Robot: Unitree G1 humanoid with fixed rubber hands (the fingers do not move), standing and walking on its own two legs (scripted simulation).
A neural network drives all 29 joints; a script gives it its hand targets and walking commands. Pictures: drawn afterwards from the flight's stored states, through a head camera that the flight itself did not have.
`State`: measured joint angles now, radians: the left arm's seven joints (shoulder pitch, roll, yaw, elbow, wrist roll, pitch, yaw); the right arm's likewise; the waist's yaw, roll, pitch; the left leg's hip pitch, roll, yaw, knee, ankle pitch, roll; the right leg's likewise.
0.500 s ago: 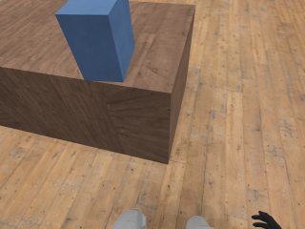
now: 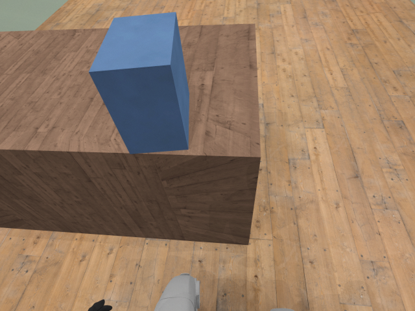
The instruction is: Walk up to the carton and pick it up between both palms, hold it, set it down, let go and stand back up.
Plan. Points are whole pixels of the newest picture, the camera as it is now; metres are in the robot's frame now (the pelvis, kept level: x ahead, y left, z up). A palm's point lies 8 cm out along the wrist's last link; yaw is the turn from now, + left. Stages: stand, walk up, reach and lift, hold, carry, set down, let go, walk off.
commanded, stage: walk up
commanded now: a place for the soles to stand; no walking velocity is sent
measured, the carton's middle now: (152, 85) +0.64 +0.19 +0.06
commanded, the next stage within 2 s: none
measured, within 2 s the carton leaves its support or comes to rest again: neither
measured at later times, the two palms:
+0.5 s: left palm (29, 263) +0.22 +0.43 -0.08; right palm out of the picture +0.13 -0.11 -0.14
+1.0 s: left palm (24, 221) +0.34 +0.53 -0.13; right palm (226, 246) +0.25 +0.00 -0.08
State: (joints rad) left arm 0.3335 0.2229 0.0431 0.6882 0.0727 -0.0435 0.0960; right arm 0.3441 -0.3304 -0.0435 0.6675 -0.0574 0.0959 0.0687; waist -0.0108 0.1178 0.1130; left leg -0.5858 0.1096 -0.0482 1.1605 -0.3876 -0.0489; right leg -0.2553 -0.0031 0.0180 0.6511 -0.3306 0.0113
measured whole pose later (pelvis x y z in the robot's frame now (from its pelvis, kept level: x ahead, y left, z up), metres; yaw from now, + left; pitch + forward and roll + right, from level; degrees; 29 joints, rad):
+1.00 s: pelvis +0.20 +0.28 -0.01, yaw -7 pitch -2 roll +1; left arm 0.24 0.33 0.04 0.68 0.04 0.07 0.01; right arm 0.32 -0.26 -0.03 0.60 -0.04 0.00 -0.03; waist -0.03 -0.11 0.13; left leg -0.40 0.07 0.05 0.75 -0.31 -0.03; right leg -0.43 -0.03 -0.03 1.04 -0.57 0.02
